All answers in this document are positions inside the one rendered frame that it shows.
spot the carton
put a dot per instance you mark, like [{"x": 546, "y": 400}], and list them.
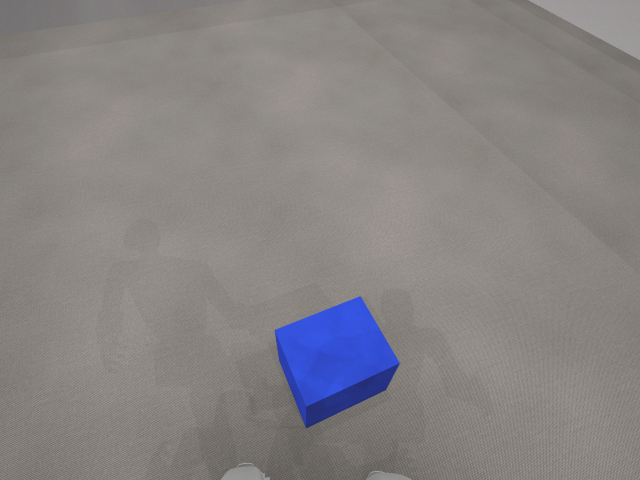
[{"x": 335, "y": 359}]

